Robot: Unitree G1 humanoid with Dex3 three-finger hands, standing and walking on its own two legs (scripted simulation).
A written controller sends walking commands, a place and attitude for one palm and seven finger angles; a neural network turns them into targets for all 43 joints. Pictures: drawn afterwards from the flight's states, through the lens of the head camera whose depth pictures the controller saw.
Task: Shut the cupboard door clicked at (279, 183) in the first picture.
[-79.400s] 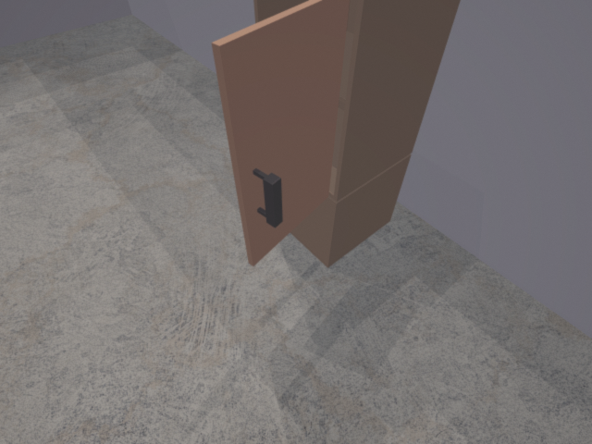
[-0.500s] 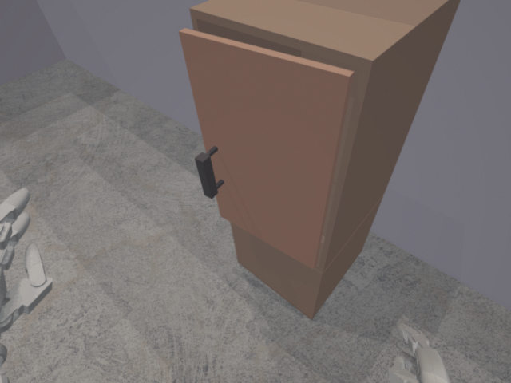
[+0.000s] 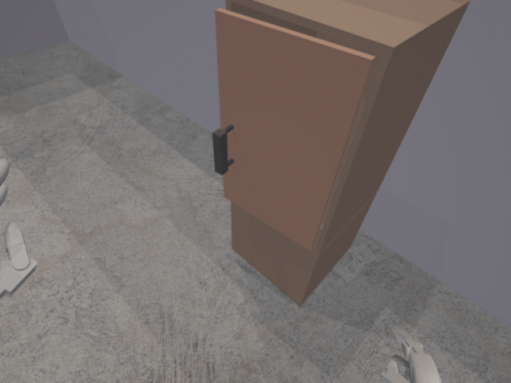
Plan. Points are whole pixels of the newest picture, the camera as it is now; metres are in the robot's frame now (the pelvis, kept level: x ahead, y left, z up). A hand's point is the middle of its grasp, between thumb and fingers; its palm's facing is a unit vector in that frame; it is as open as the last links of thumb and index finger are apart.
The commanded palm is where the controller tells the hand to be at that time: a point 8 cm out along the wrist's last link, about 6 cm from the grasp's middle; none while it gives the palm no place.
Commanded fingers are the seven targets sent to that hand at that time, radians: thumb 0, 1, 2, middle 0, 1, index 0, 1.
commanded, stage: step back with the hand held close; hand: left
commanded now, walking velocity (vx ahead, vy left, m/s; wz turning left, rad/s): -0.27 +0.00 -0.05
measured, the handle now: (225, 149) +0.72 +0.11 -0.08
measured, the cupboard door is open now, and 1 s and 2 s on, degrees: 6 6 6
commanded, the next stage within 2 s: stop stepping back and stand still in 0.56 s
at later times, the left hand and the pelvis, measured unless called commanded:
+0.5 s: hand out of the picture +0.11 +0.29 +0.19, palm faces +0.49 -0.76 -0.42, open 7.4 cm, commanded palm +0.05 +0.31 +0.19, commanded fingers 0.00 0.90 0.90 -0.20 -0.30 -0.20 -0.30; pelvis -0.09 +0.01 +0.00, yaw +0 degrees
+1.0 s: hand out of the picture +0.05 +0.28 +0.17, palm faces +0.46 -0.83 -0.31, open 7.4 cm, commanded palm +0.01 +0.30 +0.19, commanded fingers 0.00 0.90 0.90 -0.20 -0.30 -0.20 -0.30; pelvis -0.16 +0.02 -0.01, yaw -5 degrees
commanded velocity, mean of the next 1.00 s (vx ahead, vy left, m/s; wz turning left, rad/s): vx -0.20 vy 0.01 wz -0.09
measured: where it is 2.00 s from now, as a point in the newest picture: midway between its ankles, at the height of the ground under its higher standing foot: outside the picture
